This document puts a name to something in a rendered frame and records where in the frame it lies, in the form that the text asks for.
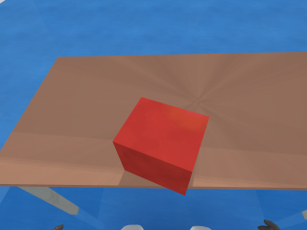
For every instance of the carton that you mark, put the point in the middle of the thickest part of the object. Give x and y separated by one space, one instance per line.
161 143

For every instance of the robot right hand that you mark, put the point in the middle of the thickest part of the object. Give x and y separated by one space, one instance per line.
271 226

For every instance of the table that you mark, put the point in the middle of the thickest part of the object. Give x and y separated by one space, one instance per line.
255 138

